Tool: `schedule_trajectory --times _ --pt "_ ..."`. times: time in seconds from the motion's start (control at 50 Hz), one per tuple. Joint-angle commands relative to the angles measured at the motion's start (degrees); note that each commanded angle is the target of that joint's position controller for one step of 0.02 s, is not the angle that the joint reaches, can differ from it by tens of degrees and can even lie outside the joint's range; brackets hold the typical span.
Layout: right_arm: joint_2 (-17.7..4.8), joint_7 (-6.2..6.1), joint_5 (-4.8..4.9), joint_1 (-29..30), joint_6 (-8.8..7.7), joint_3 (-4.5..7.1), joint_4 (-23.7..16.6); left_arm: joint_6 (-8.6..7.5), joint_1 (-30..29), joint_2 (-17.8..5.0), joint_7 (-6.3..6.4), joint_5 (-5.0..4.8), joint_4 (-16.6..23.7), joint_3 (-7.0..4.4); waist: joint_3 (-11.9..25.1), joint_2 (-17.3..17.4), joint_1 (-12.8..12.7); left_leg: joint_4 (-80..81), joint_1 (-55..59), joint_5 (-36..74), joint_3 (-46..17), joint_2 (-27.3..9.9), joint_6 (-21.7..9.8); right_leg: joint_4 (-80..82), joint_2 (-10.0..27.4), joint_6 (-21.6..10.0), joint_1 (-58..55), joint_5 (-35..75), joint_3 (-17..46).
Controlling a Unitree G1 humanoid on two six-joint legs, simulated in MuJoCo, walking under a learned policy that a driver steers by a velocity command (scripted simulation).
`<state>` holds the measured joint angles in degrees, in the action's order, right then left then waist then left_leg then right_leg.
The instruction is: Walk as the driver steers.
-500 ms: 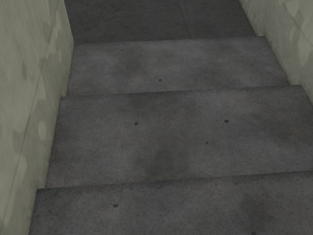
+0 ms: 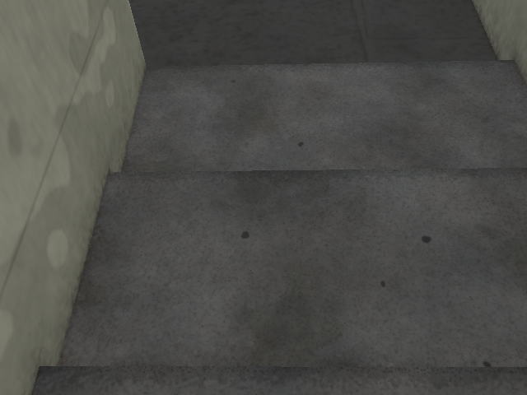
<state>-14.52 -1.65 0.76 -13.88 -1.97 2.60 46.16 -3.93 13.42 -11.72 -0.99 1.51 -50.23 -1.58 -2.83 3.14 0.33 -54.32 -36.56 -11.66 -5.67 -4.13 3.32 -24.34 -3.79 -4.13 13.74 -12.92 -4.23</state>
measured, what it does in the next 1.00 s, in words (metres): walks ahead, turning left: left foot, then right foot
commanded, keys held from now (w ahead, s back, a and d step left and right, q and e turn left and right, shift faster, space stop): q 0.36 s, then w+q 0.06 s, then w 0.48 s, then no key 0.10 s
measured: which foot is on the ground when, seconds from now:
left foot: up 0.00-0.18, down 0.20-0.68, up 0.70-1.00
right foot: down 0.00-0.22, up 0.24-0.66, down 0.68-1.00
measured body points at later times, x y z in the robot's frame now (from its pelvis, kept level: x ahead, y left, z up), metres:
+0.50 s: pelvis +0.10 +0.03 +0.00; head +0.13 +0.06 +0.45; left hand +0.18 +0.34 -0.12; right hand +0.30 -0.21 -0.09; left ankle +0.14 +0.12 -0.74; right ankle +0.16 -0.13 -0.69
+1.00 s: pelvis +0.24 +0.03 +0.01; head +0.28 +0.02 +0.45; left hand +0.12 +0.27 -0.12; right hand +0.52 -0.13 -0.08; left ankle +0.34 +0.23 -0.70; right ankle +0.17 -0.11 -0.74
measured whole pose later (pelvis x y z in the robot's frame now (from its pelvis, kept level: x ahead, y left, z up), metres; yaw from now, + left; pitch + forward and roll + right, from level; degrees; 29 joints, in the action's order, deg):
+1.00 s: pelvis +0.24 +0.03 +0.01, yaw +19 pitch +2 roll +1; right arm -16.7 1.3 0.6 -6.6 -3.3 3.6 35.6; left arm -3.2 23.2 -14.7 -0.2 -0.1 -52.5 -1.6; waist -2.3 2.2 -5.9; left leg -34.2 -34.0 -1.7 -1.7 -3.2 1.1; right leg -15.2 -0.8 -1.7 -0.2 -17.3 1.0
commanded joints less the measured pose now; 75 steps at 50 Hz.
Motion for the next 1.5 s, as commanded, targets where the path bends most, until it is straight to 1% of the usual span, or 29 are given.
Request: schedule_trajectory --times 0.02,0.16,0.2,0.22,0.24,0.26,0.28,0.32,0.44,0.58,0.66,0.68,0.7,0.72,0.74,0.82,0.98,1.04,1.08,1.1,1.12,1.14,1.16,1.22,1.28,1.34,1.38,1.44,1.5 --pt "-2.9 0.75 -0.05 -3.4 -0.28 0.83 -4.0 -0.49 -3.8 -10.6 2.00 -0.71 3.9 -2.91 8.5 -8.9 1.0 8.8 8.0 8.5 2.4 0.7 -0.7 6.8 16.5 -7.5 -4.1 50.6 4.6" --pt "-4.4 3.29 -0.48 3.1 2.05 2.36 -10.4 3.30 -3.8 -12.0 3.14 -2.67 3.5 -4.36 4.9 -6.9 -0.1 16.5 7.1 -0.3 5.2 2.0 -5.5 0.1 19.9 -5.9 -9.4 38.2 3.3" --pt "-6.0 3.16 -0.49 -1.5 2.04 3.37 -10.2 3.79 -3.8 -12.3 3.30 -2.95 3.8 -4.65 7.3 -4.8 2.5 25.7 17.3 8.4 6.2 4.6 -8.3 -10.5 16.1 -2.2 -7.3 38.0 0.0" --pt "-11.9 2.12 -0.78 -5.2 2.08 5.19 -10.5 3.44 -1.9 -11.5 3.12 -1.44 4.7 -4.48 11.7 4.0 2.9 27.2 29.6 35.8 -5.4 -1.9 -12.6 -24.5 10.0 2.7 1.4 24.4 -3.7" --pt "-17.0 1.72 -1.42 -6.0 2.00 5.82 -11.5 3.02 -0.2 -8.1 2.07 0.87 7.0 -2.95 16.7 13.9 1.0 27.6 43.0 52.6 -25.8 -16.3 -25.2 -43.1 -0.3 6.8 19.1 -24.7 -0.9" --pt "-13.4 1.66 -1.68 -5.9 2.05 4.83 -12.1 2.88 -2.1 -9.3 1.17 -0.21 6.9 -3.01 22.3 7.8 2.9 30.3 42.2 40.2 -28.7 -16.5 -26.7 -47.6 0.7 6.3 21.3 -27.9 10.2" --pt "-12.2 1.79 -1.82 -1.4 1.96 4.43 -13.2 3.28 -5.1 -10.7 1.22 -1.70 7.5 -3.35 16.1 4.2 2.2 31.3 37.6 35.7 -23.7 -13.8 -24.0 -49.4 2.0 6.4 23.5 -24.3 10.6" --pt "-10.0 1.44 0.13 2.8 2.63 3.81 -13.8 4.43 -5.8 -11.5 2.53 -0.76 7.3 -3.83 10.5 -1.6 0.2 33.1 29.8 25.1 -17.7 -9.5 -19.0 -43.9 3.9 7.2 23.7 -17.1 9.9" --pt "-11.4 -0.64 -0.43 1.4 3.21 4.31 -13.9 4.30 -7.0 -9.7 2.51 -1.54 8.8 -3.49 10.0 5.8 -0.1 40.1 23.3 -14.5 -17.9 -3.2 -16.3 -26.3 2.5 8.7 16.4 -7.8 8.4" --pt "-11.5 -0.71 -0.79 -2.1 2.18 3.71 -11.6 0.53 -8.1 -9.4 0.58 -1.53 8.5 -2.85 6.6 6.5 1.6 41.2 20.8 -23.7 -21.1 -5.1 -15.6 -13.0 3.0 5.2 8.5 -8.1 5.9" --pt "-9.3 -0.25 -0.55 0.1 2.49 2.61 -11.7 -1.06 -0.3 -9.0 -0.12 -1.66 5.0 -2.93 4.1 3.5 -3.3 36.2 11.6 -26.0 -18.0 -1.1 -12.4 0.3 3.8 0.6 -6.4 -2.7 4.6" --pt "-6.7 -0.17 -0.65 1.9 2.23 1.86 -12.5 -1.15 5.5 -10.8 0.19 -1.29 3.4 -3.27 3.8 -1.2 -5.3 26.1 5.1 -23.9 -13.7 2.2 -9.7 4.0 9.9 -1.2 -12.1 -7.6 11.3" --pt "-3.4 0.09 -0.12 1.7 1.34 1.13 -13.7 -1.12 9.6 -15.4 0.34 -0.70 2.3 -3.97 4.0 -12.6 -4.9 8.7 -5.3 -18.9 -2.1 9.5 -5.8 10.9 19.8 -6.0 -17.9 -21.0 29.2" --pt "-7.5 0.24 0.78 3.7 -0.07 2.19 -15.5 -1.46 8.4 -18.4 -0.17 0.00 2.5 -5.10 -2.7 -15.1 -4.4 1.8 -15.4 -18.4 -3.0 8.0 -5.4 16.0 26.7 -11.3 -14.5 -30.3 43.4" --pt "-10.2 0.59 1.12 3.2 -0.89 2.93 -14.5 -1.72 5.0 -16.0 0.20 -0.79 3.7 -4.51 -4.9 -12.2 -2.9 -1.8 -18.3 -12.9 -4.9 5.1 -5.1 15.9 25.6 -10.9 -14.8 -29.6 40.7" --pt "-8.2 1.70 -0.78 4.2 -1.71 2.89 -12.6 -1.06 3.8 -11.7 0.92 -1.12 4.0 -2.77 -2.1 -10.8 -2.9 -0.7 -12.5 0.9 0.9 0.7 -3.1 16.1 17.5 -6.5 -13.2 -7.0 23.4" --pt "-3.2 3.51 -0.10 16.1 -2.81 0.70 -17.5 0.41 11.0 -14.2 1.03 -1.79 -0.5 -2.34 -2.3 -9.8 -7.2 22.8 4.3 11.2 8.0 4.1 -1.9 11.7 13.1 -5.7 -10.2 25.0 10.9" --pt "-5.8 3.20 0.24 13.0 -2.75 1.30 -17.1 0.92 10.6 -14.9 0.72 -2.03 -1.2 -2.57 0.4 -11.5 -4.4 24.5 12.0 9.9 7.1 5.3 -3.5 6.7 14.2 -4.8 -12.7 34.9 11.2" --pt "-9.3 2.32 -1.07 3.6 -2.64 2.46 -14.4 1.02 7.5 -15.3 1.09 -2.41 -0.5 -2.65 5.3 -10.7 1.9 29.8 24.6 15.8 7.6 6.1 -6.9 -4.2 11.7 -2.0 -12.3 45.3 10.0" --pt "-12.5 1.71 -2.15 -2.6 -2.60 3.10 -13.2 0.47 7.3 -14.1 1.23 -1.34 0.7 -2.16 11.6 -7.4 4.4 27.1 38.0 32.9 2.5 -0.5 -10.0 -14.7 9.1 0.3 -5.4 35.5 9.2" --pt "-15.8 1.64 -4.03 -4.9 -1.84 3.10 -13.5 -0.25 14.7 -9.3 0.72 0.05 1.1 -0.63 21.6 8.5 2.1 21.1 57.3 57.4 -13.6 -16.7 -20.8 -35.5 1.9 4.4 12.1 -5.4 7.8" --pt "-11.7 2.55 -3.44 -7.4 -1.09 2.18 -12.2 -0.49 18.4 -11.3 0.28 -1.75 -0.9 -0.78 30.6 12.7 3.2 25.1 57.9 56.8 -22.8 -21.9 -27.1 -46.5 -1.2 5.8 15.2 -29.0 12.9" --pt "-9.3 3.10 -2.19 -5.2 -0.65 1.48 -11.7 0.02 13.8 -15.9 0.30 -3.44 -0.1 -2.25 23.8 6.9 3.7 27.2 51.1 50.9 -16.3 -18.5 -24.4 -49.5 2.1 6.1 18.0 -27.2 13.8" --pt "-5.6 3.60 -1.43 6.5 -1.01 -0.20 -10.9 3.45 8.3 -11.4 2.03 -1.71 1.9 -1.38 9.5 1.4 -1.7 33.7 28.5 36.9 -4.9 -10.7 -18.5 -36.1 7.7 7.9 13.1 -19.7 9.2" --pt "-6.2 3.67 -2.91 11.5 -1.26 -0.42 -9.7 5.71 9.2 -7.4 3.22 -0.49 2.1 -0.01 9.6 4.6 -3.9 37.0 17.9 32.0 -1.2 -8.2 -17.9 -22.5 6.1 8.9 -0.2 -10.6 6.4" --pt "-6.3 3.39 -2.95 11.1 -0.55 -0.88 -7.3 6.32 10.2 -7.6 2.76 0.17 1.0 -0.11 11.7 3.6 -4.7 37.5 13.7 16.1 1.7 -6.1 -16.4 -14.4 4.2 7.8 -11.6 6.9 4.6" --pt "-4.8 3.29 -2.66 11.6 -0.28 -1.92 -5.9 6.54 8.6 -8.5 2.31 0.69 1.7 -0.35 6.9 3.9 -5.1 37.0 9.3 -0.9 2.0 -3.5 -12.8 -8.9 3.7 5.9 -13.1 6.2 4.6" --pt "-4.6 3.15 -2.25 4.1 -0.37 -2.54 -4.4 6.30 -2.1 -14.5 3.01 -1.15 5.3 -1.04 1.5 -11.5 2.3 31.7 17.4 -8.0 4.9 3.6 -4.6 3.3 9.6 -0.5 0.0 -1.3 12.7" --pt "-6.2 2.13 -2.29 5.3 0.17 -1.91 -2.7 5.20 -2.5 -11.0 2.22 -0.62 3.9 -0.44 -0.9 -8.8 0.9 30.3 22.8 -2.9 5.1 2.8 -4.7 7.9 6.6 1.7 5.0 -8.8 12.4"
Velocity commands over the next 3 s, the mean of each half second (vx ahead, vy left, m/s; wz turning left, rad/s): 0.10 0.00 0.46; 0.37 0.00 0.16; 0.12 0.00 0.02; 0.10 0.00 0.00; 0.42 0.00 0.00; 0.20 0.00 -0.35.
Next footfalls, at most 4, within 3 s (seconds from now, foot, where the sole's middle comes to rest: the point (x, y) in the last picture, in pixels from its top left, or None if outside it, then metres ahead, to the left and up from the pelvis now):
0.20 left None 0.18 0.12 -0.78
0.68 right None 0.21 -0.10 -0.78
1.10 left None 0.39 0.22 -0.78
1.38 right None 0.44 -0.04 -0.78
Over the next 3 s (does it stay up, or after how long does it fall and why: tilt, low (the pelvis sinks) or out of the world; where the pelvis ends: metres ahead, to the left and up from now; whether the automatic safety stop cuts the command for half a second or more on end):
stays up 0.85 0.13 -0.11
